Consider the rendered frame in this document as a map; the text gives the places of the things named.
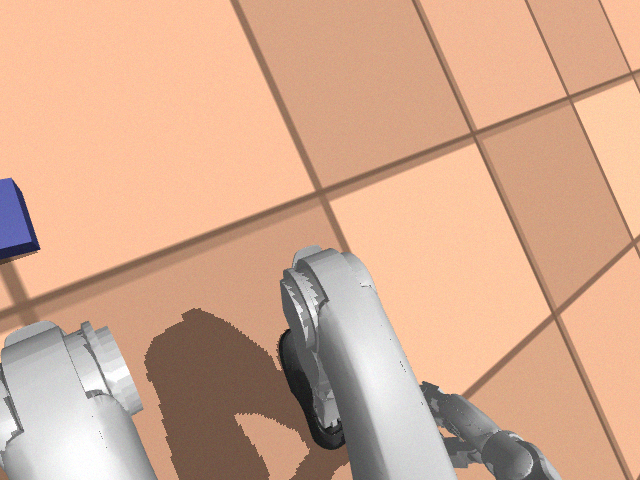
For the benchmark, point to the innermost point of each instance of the right robot hand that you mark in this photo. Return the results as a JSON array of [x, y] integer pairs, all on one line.
[[462, 419]]

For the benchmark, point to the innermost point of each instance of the carton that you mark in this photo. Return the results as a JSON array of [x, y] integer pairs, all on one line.
[[17, 235]]

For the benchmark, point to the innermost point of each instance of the right robot arm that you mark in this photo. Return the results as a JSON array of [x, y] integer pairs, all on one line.
[[508, 457]]

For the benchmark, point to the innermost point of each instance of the right robot foot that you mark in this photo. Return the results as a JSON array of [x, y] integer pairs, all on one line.
[[330, 438]]

